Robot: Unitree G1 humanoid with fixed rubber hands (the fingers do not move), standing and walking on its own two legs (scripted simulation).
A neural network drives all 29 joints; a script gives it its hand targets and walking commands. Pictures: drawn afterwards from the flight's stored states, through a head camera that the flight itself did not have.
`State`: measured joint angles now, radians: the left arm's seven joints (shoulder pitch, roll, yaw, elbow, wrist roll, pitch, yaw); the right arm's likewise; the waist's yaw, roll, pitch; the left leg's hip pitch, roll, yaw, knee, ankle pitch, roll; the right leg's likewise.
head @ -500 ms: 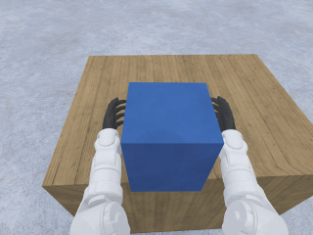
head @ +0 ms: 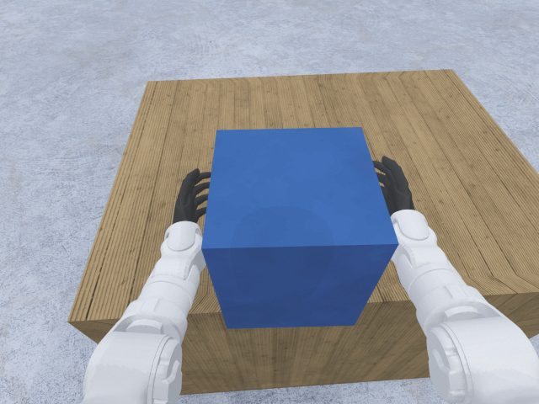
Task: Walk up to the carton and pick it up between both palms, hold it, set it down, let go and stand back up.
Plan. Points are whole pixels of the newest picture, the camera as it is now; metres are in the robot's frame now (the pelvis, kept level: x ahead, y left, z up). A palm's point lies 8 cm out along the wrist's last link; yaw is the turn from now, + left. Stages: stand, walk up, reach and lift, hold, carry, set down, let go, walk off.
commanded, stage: set down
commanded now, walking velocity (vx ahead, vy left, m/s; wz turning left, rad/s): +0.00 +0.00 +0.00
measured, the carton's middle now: (290, 234) +0.38 +0.03 +0.05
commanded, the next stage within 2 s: none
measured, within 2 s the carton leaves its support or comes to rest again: neither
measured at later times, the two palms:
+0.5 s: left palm (160, 183) +0.38 +0.21 +0.15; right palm (452, 165) +0.43 -0.17 +0.17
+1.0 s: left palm (128, 164) +0.37 +0.24 +0.19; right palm (475, 144) +0.42 -0.18 +0.21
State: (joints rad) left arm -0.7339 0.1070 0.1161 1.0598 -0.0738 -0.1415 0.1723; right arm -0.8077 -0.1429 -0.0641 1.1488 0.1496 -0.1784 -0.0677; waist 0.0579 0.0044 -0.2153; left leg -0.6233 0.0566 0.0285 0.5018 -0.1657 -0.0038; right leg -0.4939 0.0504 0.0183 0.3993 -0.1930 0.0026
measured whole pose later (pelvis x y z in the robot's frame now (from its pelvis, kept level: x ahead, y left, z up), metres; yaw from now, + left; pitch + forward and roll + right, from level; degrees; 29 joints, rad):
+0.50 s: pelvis -0.03 -0.03 +0.00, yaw +2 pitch +13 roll -1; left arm -0.87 0.31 0.01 0.89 -0.25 0.23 0.10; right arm -0.94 -0.31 0.06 0.96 0.36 0.17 -0.07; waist 0.04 -0.01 -0.22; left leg -0.56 0.05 0.00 0.38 -0.06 -0.03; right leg -0.48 0.05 -0.01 0.40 -0.16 -0.03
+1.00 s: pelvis -0.02 -0.03 +0.01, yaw +3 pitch +5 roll -1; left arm -0.83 0.40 0.03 0.63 -0.22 0.53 0.06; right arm -0.93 -0.38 0.08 0.88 0.48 0.32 -0.05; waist 0.00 -0.05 -0.12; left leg -0.36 0.05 -0.02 0.36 -0.09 -0.03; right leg -0.25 0.05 -0.03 0.33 -0.17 -0.03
